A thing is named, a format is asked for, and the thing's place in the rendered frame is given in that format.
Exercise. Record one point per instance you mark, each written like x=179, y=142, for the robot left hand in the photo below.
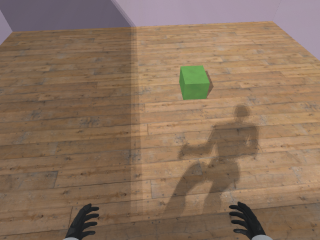
x=78, y=225

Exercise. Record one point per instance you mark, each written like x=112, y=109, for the robot right hand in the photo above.
x=250, y=222

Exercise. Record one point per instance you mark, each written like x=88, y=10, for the carton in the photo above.
x=194, y=83

